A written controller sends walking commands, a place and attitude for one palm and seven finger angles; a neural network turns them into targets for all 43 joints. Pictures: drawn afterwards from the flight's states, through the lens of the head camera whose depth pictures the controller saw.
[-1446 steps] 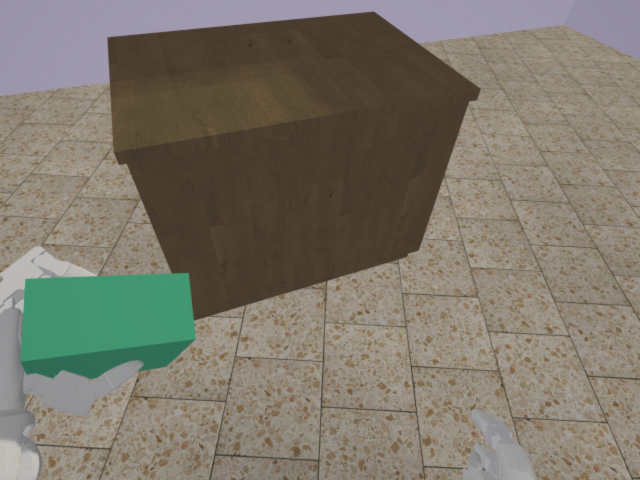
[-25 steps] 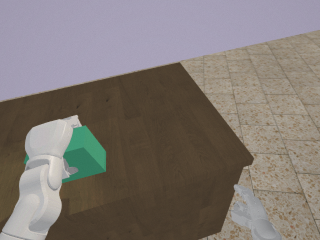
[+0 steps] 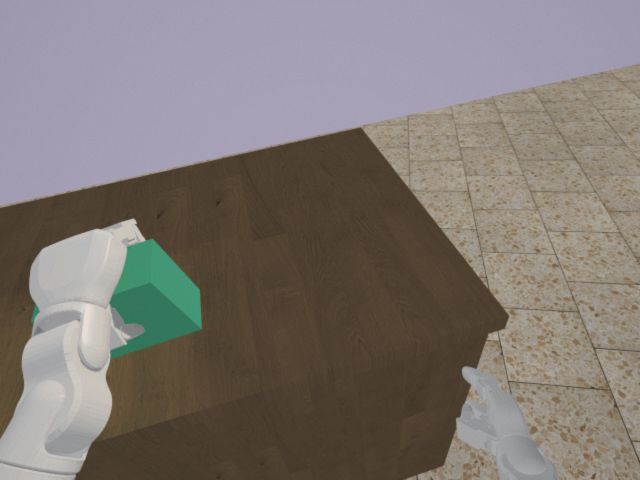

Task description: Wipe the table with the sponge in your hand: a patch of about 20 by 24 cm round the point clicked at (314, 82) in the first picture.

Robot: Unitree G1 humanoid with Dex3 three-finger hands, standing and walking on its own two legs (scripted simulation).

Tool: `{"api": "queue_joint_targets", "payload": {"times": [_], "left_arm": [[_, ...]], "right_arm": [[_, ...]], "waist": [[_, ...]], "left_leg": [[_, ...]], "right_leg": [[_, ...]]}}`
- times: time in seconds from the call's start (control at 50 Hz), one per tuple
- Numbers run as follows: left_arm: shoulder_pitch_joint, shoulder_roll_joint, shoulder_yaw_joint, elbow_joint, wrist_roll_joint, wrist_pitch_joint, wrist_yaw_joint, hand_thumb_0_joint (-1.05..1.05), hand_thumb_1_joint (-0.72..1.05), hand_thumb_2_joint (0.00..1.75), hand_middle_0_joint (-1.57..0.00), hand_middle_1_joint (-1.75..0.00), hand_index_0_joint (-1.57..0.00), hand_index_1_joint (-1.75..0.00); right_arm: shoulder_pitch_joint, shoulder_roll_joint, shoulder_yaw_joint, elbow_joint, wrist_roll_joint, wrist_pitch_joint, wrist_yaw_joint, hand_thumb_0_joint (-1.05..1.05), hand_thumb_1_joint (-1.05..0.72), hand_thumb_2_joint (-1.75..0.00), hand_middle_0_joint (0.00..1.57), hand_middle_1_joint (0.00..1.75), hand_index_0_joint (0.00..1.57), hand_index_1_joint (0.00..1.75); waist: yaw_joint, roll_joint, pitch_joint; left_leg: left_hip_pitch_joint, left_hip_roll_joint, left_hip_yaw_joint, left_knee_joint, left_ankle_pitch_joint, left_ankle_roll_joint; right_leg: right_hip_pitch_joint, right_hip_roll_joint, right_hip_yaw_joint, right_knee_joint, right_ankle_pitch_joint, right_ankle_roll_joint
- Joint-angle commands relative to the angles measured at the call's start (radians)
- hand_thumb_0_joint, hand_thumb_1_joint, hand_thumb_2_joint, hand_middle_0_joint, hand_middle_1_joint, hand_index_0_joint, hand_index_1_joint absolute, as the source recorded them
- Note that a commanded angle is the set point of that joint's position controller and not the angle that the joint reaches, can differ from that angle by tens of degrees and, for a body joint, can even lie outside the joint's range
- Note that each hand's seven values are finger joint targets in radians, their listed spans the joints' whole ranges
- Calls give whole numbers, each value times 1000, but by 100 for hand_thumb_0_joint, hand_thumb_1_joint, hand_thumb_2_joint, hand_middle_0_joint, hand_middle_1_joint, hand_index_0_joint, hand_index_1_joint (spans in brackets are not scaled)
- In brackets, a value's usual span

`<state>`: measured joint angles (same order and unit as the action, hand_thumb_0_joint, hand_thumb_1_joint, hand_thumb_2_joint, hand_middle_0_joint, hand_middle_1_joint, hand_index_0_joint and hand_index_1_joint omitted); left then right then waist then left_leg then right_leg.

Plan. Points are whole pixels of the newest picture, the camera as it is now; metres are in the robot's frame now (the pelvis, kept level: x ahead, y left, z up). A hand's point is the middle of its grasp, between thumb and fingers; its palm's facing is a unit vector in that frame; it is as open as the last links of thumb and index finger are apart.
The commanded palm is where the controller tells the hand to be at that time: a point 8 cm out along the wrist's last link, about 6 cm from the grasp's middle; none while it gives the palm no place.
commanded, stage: move the sponge above the wiping area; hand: left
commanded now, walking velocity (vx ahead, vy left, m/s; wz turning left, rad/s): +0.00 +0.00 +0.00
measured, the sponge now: (136, 310) +0.26 +0.28 +0.11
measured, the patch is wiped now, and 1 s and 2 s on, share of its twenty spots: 0.00 0.00 0.15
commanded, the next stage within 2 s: lower the sponge onto the table in 0.20 s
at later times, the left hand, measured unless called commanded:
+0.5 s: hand (134, 286) +0.26 +0.27 +0.15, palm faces +0.19 -0.12 -0.97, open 10.1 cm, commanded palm +0.21 +0.26 +0.20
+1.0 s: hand (143, 316) +0.25 +0.27 +0.11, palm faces +0.03 -0.10 -0.99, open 10.1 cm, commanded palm +0.22 +0.27 +0.18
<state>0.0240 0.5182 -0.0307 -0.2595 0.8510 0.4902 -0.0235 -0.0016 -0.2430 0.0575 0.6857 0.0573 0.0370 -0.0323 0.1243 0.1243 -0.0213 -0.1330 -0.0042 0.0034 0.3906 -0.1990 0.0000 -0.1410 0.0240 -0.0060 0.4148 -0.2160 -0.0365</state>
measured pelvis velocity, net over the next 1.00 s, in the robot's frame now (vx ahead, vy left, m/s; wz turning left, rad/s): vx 0.00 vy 0.00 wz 0.01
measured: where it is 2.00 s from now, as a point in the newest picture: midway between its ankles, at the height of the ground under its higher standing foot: outside the picture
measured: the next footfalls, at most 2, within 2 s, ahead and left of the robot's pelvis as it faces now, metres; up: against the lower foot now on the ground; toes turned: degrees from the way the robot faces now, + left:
none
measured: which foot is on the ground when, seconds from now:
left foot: down 0.00-1.00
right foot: down 0.00-1.00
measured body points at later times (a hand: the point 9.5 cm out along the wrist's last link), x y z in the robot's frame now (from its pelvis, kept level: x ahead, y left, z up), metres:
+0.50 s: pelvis +0.00 +0.00 +0.00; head -0.02 -0.05 +0.45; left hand +0.25 +0.27 +0.20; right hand +0.25 -0.18 -0.08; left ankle +0.01 +0.12 -0.74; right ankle +0.01 -0.10 -0.74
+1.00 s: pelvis +0.00 +0.00 +0.00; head -0.01 -0.06 +0.45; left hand +0.25 +0.27 +0.17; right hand +0.26 -0.20 -0.08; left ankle +0.01 +0.12 -0.74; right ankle +0.01 -0.10 -0.74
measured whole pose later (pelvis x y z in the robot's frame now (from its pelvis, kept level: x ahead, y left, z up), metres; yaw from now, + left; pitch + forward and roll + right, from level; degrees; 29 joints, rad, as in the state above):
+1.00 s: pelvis +0.00 +0.00 +0.00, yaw +1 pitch -3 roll +1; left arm 0.03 0.48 -0.11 -0.18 0.90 0.49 -0.09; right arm 0.00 -0.27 0.05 0.67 0.06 0.03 -0.05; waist 0.11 0.12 -0.01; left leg -0.15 -0.01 -0.01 0.40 -0.21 0.00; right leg -0.16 0.02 -0.02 0.43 -0.23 -0.04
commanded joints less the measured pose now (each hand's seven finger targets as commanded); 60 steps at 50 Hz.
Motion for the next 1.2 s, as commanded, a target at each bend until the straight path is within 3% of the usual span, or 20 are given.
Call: {"api": "queue_joint_targets", "payload": {"times": [0.0, 0.06, 0.12, 0.16, 0.2, 0.26, 0.28, 0.34, 0.36, 0.38, 0.48, 0.56, 0.64, 0.66, 0.72, 0.82, 0.9, 0.96, 1.08, 1.18], "left_arm": [[-114, 128, 63, -135, -8, 48, -24, 0, 10, 130, -120, -160, -120, -160], [-218, 175, 61, -169, 28, 36, -40, 0, 10, 130, -120, -160, -120, -160], [-353, 196, 34, -218, 86, -24, -30, 0, 10, 130, -120, -160, -120, -160], [-443, 279, 91, -264, 128, -69, -5, 0, 10, 130, -120, -160, -120, -160], [-452, 267, 97, -203, 148, -111, 28, 0, 10, 130, -120, -160, -120, -160], [-408, 265, 137, -166, 115, -115, 58, 0, 10, 130, -120, -160, -120, -160], [-384, 198, 92, -151, 98, -104, 60, 0, 10, 130, -120, -160, -120, -160], [-304, 143, 69, -82, 47, -36, 49, 0, 10, 130, -120, -160, -120, -160], [-246, 169, 116, -56, 29, -12, 42, 0, 10, 130, -120, -160, -120, -160], [-225, 123, 72, -70, 13, 3, 27, 0, 10, 130, -120, -160, -120, -160], [-219, 99, 19, -131, 25, 45, -16, 0, 10, 130, -120, -160, -120, -160], [-308, 236, 101, -246, 82, 24, -5, 0, 10, 130, -120, -160, -120, -160], [-363, 215, 71, -187, 130, -18, 21, 0, 10, 130, -120, -160, -120, -160], [-363, 234, 92, -193, 131, -20, 26, 0, 10, 130, -120, -160, -120, -160], [-343, 187, 62, -79, 109, -16, 25, 0, 10, 130, -120, -160, -120, -160], [-259, 151, 39, -74, 69, 5, -9, 0, 10, 130, -120, -160, -120, -160], [-216, 163, 45, -95, 84, 7, -36, 0, 10, 130, -120, -160, -120, -160], [-222, 235, 114, -132, 95, -20, -26, 0, 10, 130, -120, -160, -120, -160], [-239, 187, 94, -176, 113, -92, 31, 0, 10, 130, -120, -160, -120, -160], [-213, 142, 65, -115, 102, -72, 53, 0, 10, 130, -120, -160, -120, -160]], "right_arm": [[-248, -106, -31, -207, 13, -49, -5, 0, -90, -90, 20, 30, 20, 30], [-257, -111, -28, -206, 13, -55, -23, 0, -90, -90, 20, 30, 20, 30], [-231, -103, -29, -207, -3, -80, -42, 0, -90, -90, 20, 30, 20, 30], [-237, -101, -30, -200, -14, -98, -54, 0, -90, -90, 20, 30, 20, 30], [-201, -87, -34, -178, -21, -115, -62, 0, -90, -90, 20, 30, 20, 30], [-220, -91, -38, -164, -17, -116, -49, 0, -90, -90, 20, 30, 20, 30], [-224, -77, -35, -166, -15, -115, -39, 0, -90, -90, 20, 30, 20, 30], [-246, -92, -40, -163, -7, -87, -17, 0, -90, -90, 20, 30, 20, 30], [-261, -98, -38, -162, -1, -83, -16, 0, -90, -90, 20, 30, 20, 30], [-262, -97, -32, -181, 1, -75, -11, 0, -90, -90, 20, 30, 20, 30], [-261, -104, -27, -213, 11, -48, -8, 0, -90, -90, 20, 30, 20, 30], [-261, -110, -32, -213, -4, -50, -16, 0, -90, -90, 20, 30, 20, 30], [-224, -96, -34, -193, -13, -65, -25, 0, -90, -90, 20, 30, 20, 30], [-238, -98, -34, -192, -12, -72, -26, 0, -90, -90, 20, 30, 20, 30], [-223, -98, -36, -170, -7, -71, -27, 0, -90, -90, 20, 30, 20, 30], [-239, -104, -36, -180, -1, -69, -19, 0, -90, -90, 20, 30, 20, 30], [-232, -105, -32, -194, -3, -64, -15, 0, -90, -90, 20, 30, 20, 30], [-231, -113, -37, -193, -10, -62, -21, 0, -90, -90, 20, 30, 20, 30], [-194, -92, -44, -197, -18, -89, -25, 0, -90, -90, 20, 30, 20, 30], [-202, -96, -47, -182, -14, -87, -22, 0, -90, -90, 20, 30, 20, 30]], "waist": [[5, -126, -117], [-16, -99, -125], [-17, -53, -199], [-3, 3, -231], [1, -10, -237], [24, 18, -202], [23, 7, -201], [28, -66, -156], [35, -90, -123], [31, -98, -143], [8, -107, -169], [16, -59, -247], [10, -65, -218], [17, -36, -211], [5, -85, -156], [8, -84, -174], [6, -105, -186], [9, -95, -197], [13, -54, -219], [8, -73, -168]], "left_leg": [[-23, -18, -68, -25, 146, 29], [-1, -19, -76, -26, 89, 38], [45, -29, -80, -21, 116, 45], [77, -29, -91, -26, 116, 46], [95, -31, -93, -28, 162, 39], [90, -29, -99, -50, 177, 29], [80, -27, -89, -50, 192, 25], [32, -20, -83, -60, 183, 15], [17, -18, -83, -65, 163, 17], [1, -17, -73, -59, 162, 18], [-7, -18, -63, -40, 139, 30], [39, -25, -77, -24, 182, 39], [61, -29, -80, -20, 202, 37], [67, -29, -84, -26, 187, 39], [41, -29, -76, -29, 165, 34], [26, -31, -71, -23, 186, 36], [18, -31, -69, -8, 211, 40], [35, -32, -70, -2, 201, 44], [68, -30, -70, -4, 232, 41], [48, -24, -67, -21, 204, 34]], "right_leg": [[22, -21, 86, -63, 128, -20], [-9, -12, 106, -74, 46, -26], [15, -20, 85, -69, 47, -26], [32, -6, 112, -74, 34, -42], [33, -6, 93, -78, 55, -49], [48, 2, 116, -91, 81, -65], [56, -8, 88, -84, 96, -56], [55, -17, 82, -86, 122, -40], [41, -6, 102, -91, 98, -46], [56, -16, 76, -79, 114, -35], [44, -15, 71, -58, 105, -28], [76, -8, 107, -41, 133, -40], [48, -12, 99, -64, 125, -42], [45, -3, 115, -71, 102, -52], [25, -15, 104, -87, 97, -40], [51, -23, 93, -65, 158, -31], [58, -25, 92, -47, 200, -28], [56, -14, 116, -54, 184, -33], [55, -15, 91, -56, 176, -40], [36, -14, 84, -71, 145, -37]]}}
